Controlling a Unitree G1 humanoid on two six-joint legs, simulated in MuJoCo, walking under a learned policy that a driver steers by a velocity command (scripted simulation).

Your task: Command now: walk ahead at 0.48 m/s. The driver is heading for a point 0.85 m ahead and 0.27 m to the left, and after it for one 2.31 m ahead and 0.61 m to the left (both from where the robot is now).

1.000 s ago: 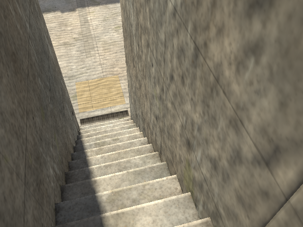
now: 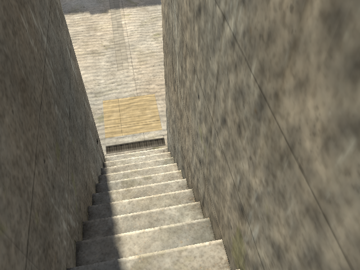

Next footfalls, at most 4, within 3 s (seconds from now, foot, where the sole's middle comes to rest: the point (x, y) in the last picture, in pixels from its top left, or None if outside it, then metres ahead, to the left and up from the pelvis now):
0.24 left None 0.17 0.20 -0.95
0.74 right None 0.47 -0.02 -1.16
1.26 left None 0.65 0.25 -1.36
1.60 right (181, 268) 0.69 0.06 -1.36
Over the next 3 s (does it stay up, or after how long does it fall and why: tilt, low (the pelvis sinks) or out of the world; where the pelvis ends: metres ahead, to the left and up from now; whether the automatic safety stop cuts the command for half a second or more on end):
stays up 0.64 0.20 -0.59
